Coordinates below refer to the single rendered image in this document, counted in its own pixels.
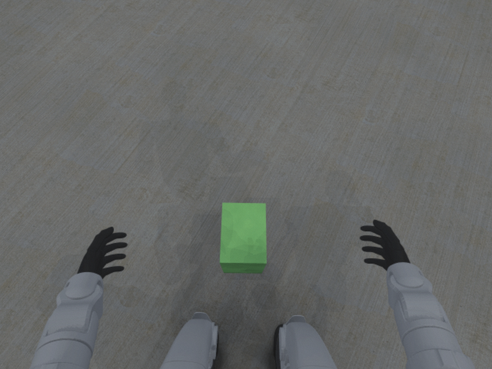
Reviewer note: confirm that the robot right hand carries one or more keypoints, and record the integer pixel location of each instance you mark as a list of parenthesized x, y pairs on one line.
[(392, 250)]

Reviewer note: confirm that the robot right forearm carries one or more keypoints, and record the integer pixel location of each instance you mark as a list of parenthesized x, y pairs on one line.
[(425, 331)]

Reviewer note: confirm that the carton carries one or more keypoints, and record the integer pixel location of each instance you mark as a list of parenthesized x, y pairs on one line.
[(243, 238)]

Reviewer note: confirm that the robot left forearm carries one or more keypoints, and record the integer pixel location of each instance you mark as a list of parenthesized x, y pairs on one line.
[(68, 339)]

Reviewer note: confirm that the robot right shin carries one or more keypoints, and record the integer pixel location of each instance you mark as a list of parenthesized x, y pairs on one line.
[(295, 318)]

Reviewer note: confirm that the right robot thigh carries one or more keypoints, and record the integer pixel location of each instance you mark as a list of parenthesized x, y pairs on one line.
[(302, 347)]

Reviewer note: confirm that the robot left hand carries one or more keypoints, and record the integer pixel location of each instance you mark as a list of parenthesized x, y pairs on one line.
[(95, 259)]

